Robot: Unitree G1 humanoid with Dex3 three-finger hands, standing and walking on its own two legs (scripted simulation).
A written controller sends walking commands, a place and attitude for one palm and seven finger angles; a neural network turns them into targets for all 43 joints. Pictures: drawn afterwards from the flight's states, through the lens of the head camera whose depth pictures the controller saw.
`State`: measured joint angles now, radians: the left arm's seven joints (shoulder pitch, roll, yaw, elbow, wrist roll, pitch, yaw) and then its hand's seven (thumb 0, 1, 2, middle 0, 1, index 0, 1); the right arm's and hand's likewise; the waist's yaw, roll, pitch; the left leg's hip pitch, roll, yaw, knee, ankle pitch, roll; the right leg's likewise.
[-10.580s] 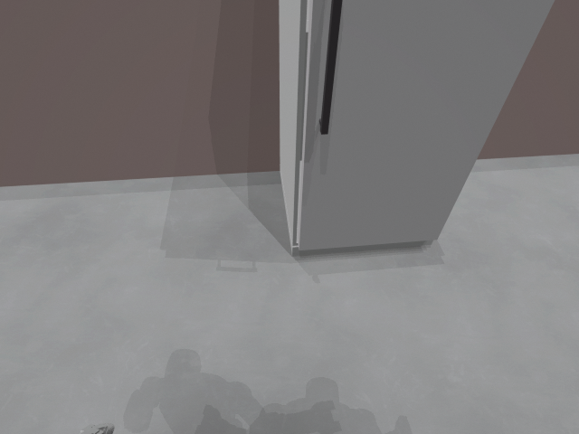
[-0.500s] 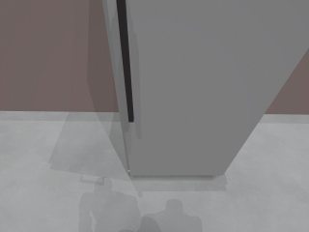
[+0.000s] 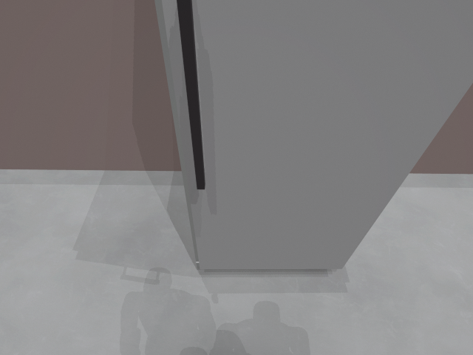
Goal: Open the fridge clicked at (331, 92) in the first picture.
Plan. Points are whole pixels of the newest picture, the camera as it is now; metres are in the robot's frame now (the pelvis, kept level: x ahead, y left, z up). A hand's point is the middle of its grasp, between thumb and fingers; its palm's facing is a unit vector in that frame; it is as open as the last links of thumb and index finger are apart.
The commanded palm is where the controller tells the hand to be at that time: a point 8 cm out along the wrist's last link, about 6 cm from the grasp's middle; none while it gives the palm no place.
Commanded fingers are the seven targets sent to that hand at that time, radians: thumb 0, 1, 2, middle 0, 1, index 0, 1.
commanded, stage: look again from close up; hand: left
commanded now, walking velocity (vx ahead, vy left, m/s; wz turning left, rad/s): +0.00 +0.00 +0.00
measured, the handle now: (195, 102) +0.54 +0.12 +0.15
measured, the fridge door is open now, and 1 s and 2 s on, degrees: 0 0 0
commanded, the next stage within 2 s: raise the hand to about handle height in 1.12 s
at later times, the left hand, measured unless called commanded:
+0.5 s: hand out of the picture +0.00 +0.17 -0.18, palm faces +0.02 -0.98 -0.18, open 7.4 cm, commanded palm none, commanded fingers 0.00 0.90 0.90 -0.20 -0.30 -0.20 -0.30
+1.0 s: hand out of the picture +0.02 +0.18 -0.18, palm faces +0.01 -0.98 -0.21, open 7.4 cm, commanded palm none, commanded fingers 0.00 0.90 0.90 -0.20 -0.30 -0.20 -0.30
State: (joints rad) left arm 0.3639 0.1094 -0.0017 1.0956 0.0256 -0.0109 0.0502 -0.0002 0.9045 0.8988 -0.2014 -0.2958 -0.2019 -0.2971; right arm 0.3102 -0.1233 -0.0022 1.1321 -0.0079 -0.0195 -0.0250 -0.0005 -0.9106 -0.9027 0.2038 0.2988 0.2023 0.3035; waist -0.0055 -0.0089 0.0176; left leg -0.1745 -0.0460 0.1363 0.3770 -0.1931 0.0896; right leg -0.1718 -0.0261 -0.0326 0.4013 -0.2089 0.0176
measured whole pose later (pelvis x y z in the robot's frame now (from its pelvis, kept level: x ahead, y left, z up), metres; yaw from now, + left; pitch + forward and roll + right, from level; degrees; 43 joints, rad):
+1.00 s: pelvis +0.02 +0.00 +0.00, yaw +0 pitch -1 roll +0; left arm 0.28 0.19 0.00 1.11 0.02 -0.01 0.04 0.00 0.90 0.90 -0.20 -0.30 -0.20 -0.30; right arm 0.25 -0.20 0.00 1.14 -0.01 -0.03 -0.03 0.00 -0.91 -0.90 0.21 0.30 0.20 0.30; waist 0.00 -0.01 0.03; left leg -0.12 -0.05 0.13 0.33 -0.20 0.08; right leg -0.12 -0.03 -0.04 0.36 -0.22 0.01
